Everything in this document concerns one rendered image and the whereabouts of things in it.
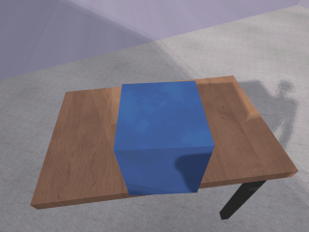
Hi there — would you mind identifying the table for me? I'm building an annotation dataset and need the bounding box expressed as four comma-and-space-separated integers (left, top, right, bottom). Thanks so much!
30, 75, 298, 220

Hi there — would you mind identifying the carton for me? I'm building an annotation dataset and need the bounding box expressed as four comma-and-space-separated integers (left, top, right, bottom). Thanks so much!
113, 80, 214, 196

